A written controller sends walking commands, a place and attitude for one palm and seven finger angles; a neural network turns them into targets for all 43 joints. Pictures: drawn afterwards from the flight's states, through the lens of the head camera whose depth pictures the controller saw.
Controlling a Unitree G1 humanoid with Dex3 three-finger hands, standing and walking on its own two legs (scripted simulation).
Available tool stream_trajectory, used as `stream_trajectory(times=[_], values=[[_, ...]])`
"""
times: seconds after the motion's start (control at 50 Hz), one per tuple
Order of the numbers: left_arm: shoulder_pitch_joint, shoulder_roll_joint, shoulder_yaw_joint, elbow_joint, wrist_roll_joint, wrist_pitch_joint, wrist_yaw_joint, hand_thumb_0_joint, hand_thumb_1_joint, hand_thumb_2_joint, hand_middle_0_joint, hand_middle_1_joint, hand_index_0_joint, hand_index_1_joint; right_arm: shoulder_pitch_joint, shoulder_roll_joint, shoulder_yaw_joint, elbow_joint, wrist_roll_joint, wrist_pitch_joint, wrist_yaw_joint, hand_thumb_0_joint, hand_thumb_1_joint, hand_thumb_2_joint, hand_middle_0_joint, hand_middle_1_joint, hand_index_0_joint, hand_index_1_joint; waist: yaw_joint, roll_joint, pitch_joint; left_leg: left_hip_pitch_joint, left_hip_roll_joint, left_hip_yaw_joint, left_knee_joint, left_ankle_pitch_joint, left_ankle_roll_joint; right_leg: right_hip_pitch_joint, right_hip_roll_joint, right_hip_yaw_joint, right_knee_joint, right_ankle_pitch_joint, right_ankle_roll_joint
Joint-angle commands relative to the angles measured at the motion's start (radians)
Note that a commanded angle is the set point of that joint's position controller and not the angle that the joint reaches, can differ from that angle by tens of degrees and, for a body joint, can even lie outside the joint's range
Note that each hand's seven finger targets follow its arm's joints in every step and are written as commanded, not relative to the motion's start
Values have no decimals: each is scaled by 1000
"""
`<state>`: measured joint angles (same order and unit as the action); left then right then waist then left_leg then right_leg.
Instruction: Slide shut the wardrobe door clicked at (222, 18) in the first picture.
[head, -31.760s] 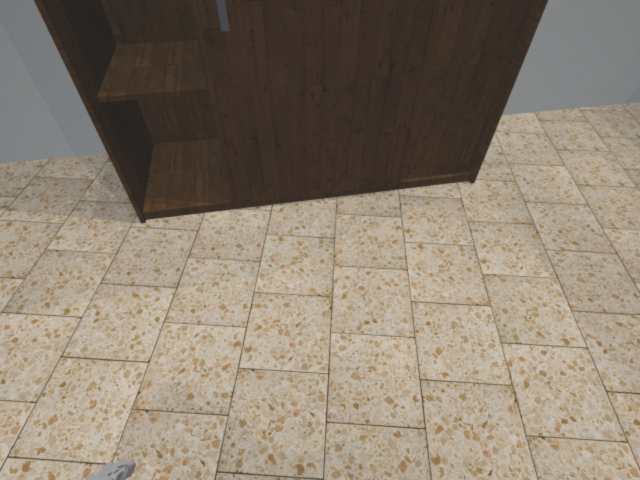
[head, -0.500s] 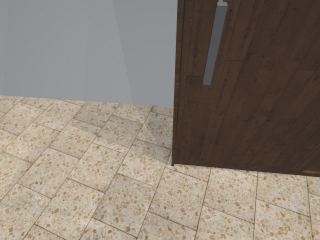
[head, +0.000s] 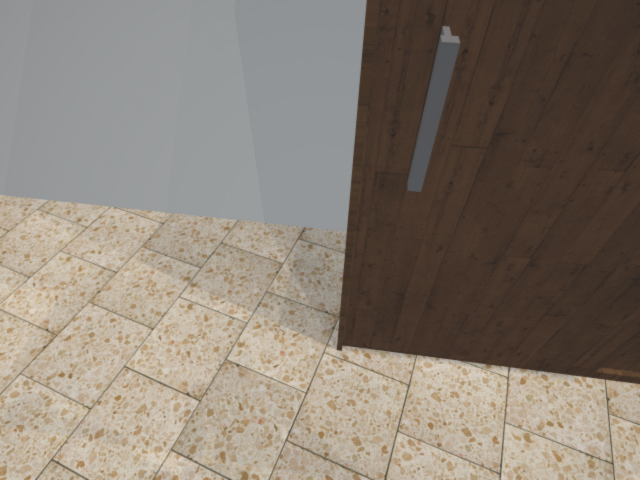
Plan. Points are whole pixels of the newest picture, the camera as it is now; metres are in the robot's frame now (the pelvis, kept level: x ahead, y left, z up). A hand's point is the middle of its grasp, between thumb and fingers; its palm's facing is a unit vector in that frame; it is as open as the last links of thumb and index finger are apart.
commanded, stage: let the arm hang, fingers relaxed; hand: right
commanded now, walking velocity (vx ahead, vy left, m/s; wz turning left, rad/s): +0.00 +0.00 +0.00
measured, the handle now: (428, 116) +0.62 -0.13 +0.15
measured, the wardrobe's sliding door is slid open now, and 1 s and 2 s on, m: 0.00 0.00 0.00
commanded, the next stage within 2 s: look to check the result in 0.12 s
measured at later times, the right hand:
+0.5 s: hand out of the picture +0.01 -0.16 -0.18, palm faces +0.02 +0.98 -0.19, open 7.3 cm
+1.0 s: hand out of the picture +0.02 -0.16 -0.18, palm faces +0.02 +0.98 -0.19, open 7.3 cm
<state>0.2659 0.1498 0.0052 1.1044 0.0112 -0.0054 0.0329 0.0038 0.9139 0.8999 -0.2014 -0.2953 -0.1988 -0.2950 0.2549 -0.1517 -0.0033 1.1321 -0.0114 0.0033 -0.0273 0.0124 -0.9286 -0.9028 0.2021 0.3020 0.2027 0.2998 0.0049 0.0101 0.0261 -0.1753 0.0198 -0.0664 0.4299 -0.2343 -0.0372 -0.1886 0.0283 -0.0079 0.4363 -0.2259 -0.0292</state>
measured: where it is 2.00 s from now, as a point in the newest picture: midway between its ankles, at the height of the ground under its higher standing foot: outside the picture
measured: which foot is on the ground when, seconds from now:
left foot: down 0.00-1.00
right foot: down 0.00-1.00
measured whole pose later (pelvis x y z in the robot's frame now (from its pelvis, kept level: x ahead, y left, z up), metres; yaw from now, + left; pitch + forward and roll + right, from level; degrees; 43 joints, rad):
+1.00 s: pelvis +0.01 +0.02 +0.00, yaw +0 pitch -1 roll +0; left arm 0.25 0.16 0.01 1.13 0.01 0.00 0.03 0.00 0.90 0.90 -0.20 -0.30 -0.20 -0.29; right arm 0.24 -0.17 -0.01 1.14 -0.01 -0.01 -0.03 0.01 -0.91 -0.90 0.20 0.30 0.20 0.30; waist 0.01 0.01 0.05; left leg -0.15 -0.01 -0.06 0.39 -0.22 -0.01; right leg -0.17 0.00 0.00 0.41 -0.22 0.00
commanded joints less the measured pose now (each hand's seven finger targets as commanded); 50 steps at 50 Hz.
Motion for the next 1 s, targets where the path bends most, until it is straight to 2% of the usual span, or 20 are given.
stream_trajectory(times=[0.0, 0.06, 0.12, 0.2, 0.22, 0.26, 0.36, 0.38, 0.5, 0.64, 0.68, 0.74, 0.82, 0.86, 0.88, 0.98], values=[[69, 98, 14, -23, 5, -10, 5, 0, 900, 900, -200, -300, -200, -300, 62, -109, -17, -17, -1, -13, -6, 0, -900, -900, 200, 300, 200, 300, -1, -34, 47, -50, 55, -25, -70, 85, 59, 8, -105, 86, -97, 106, -14], [66, 101, 14, -22, 4, -8, 4, 0, 900, 900, -200, -300, -200, -300, 60, -113, -17, -18, 0, -13, -5, 0, -900, -900, 200, 300, 200, 300, -2, -34, 47, -48, 56, -25, -79, 70, 58, 6, -106, 85, -98, 87, -13], [69, 103, 17, -21, 3, -7, 5, 0, 900, 900, -200, -300, -200, -300, 60, -114, -17, -17, 0, -16, -6, 0, -900, -900, 200, 300, 200, 300, -1, -4, 31, -40, 54, -29, -82, 84, 61, 17, -107, 83, -87, 107, -13], [72, 100, 15, -15, 4, -8, 5, 0, 900, 900, -200, -300, -200, -300, 57, -115, -19, -15, 1, -17, -6, 0, -900, -900, 200, 300, 200, 300, 1, -19, 35, -37, 57, -31, -84, 101, 61, 24, -106, 77, -87, 125, -10], [69, 100, 16, -16, 2, -6, 5, 0, 900, 900, -200, -300, -200, -300, 58, -116, -17, -16, 1, -17, -8, 0, -900, -900, 200, 300, 200, 300, -1, -1, 44, -43, 54, -31, -86, 97, 62, 21, -107, 80, -84, 122, -11], [72, 99, 15, -12, 4, -8, 5, 0, 900, 900, -200, -300, -200, -300, 57, -116, -19, -15, 2, -17, -7, 0, -900, -900, 200, 300, 200, 300, -1, -23, 31, -34, 58, -31, -85, 100, 62, 27, -108, 77, -86, 127, -10], [73, 96, 16, -6, 4, -4, 6, 0, 900, 900, -200, -300, -200, -300, 53, -113, -18, -12, 2, -16, -8, 0, -900, -900, 200, 300, 200, 300, 2, -7, 58, -46, 55, -35, -97, 77, 64, 15, -106, 76, -89, 103, -7], [74, 97, 14, -6, 4, -5, 6, 0, 900, 900, -200, -300, -200, -300, 54, -113, -19, -10, 2, -16, -8, 0, -900, -900, 200, 300, 200, 300, 2, -21, 49, -43, 54, -36, -94, 73, 64, 20, -107, 77, -92, 101, -7], [71, 99, 17, -2, 4, -6, 6, 0, 900, 900, -200, -300, -200, -300, 54, -117, -20, -9, 3, -19, -8, 0, -900, -900, 200, 300, 200, 300, 2, -19, 29, -35, 56, -38, -97, 90, 65, 37, -108, 73, -86, 116, -5], [62, 102, 17, -2, 3, -6, 7, 0, 900, 900, -200, -300, -200, -300, 50, -120, -21, -8, 2, -19, -8, 0, -900, -900, 200, 300, 200, 300, 2, -9, 46, -38, 56, -39, -101, 95, 65, 34, -112, 72, -90, 114, -4], [56, 105, 18, -1, 4, -4, 7, 0, 900, 900, -200, -300, -200, -300, 44, -121, -20, -8, 2, -18, -8, 0, -900, -900, 200, 300, 200, 300, 3, -26, 57, -49, 54, -43, -108, 71, 65, 31, -110, 71, -94, 91, -2], [61, 102, 17, 0, 4, -5, 6, 0, 900, 900, -200, -300, -200, -300, 42, -124, -22, -8, 2, -20, -8, 0, -900, -900, 200, 300, 200, 300, 3, -1, 45, -35, 55, -43, -106, 89, 66, 30, -111, 72, -91, 109, -2], [53, 112, 20, -2, 2, -7, 6, 0, 900, 900, -200, -300, -200, -300, 44, -131, -24, -12, 2, -23, -8, 0, -900, -900, 200, 300, 200, 300, 0, -12, 26, -23, 59, -40, -103, 119, 66, 42, -112, 72, -83, 137, -3], [45, 114, 19, 0, 3, -6, 6, 0, 900, 900, -200, -300, -200, -300, 33, -134, -22, -12, 3, -22, -7, 0, -900, -900, 200, 300, 200, 300, 1, -4, 49, -33, 59, -40, -108, 111, 65, 35, -111, 72, -90, 126, -1], [47, 115, 19, 0, 4, -7, 6, 0, 900, 900, -200, -300, -200, -300, 38, -134, -23, -11, 2, -23, -7, 0, -900, -900, 200, 300, 200, 300, 2, -19, 32, -24, 61, -41, -108, 113, 65, 40, -111, 72, -88, 128, -1], [38, 122, 19, 0, 3, -6, 6, 0, 900, 900, -200, -300, -200, -300, 28, -141, -23, -12, 3, -23, -6, 0, -900, -900, 200, 300, 200, 300, 2, -18, 31, -21, 60, -40, -109, 115, 65, 44, -113, 74, -91, 132, 0]])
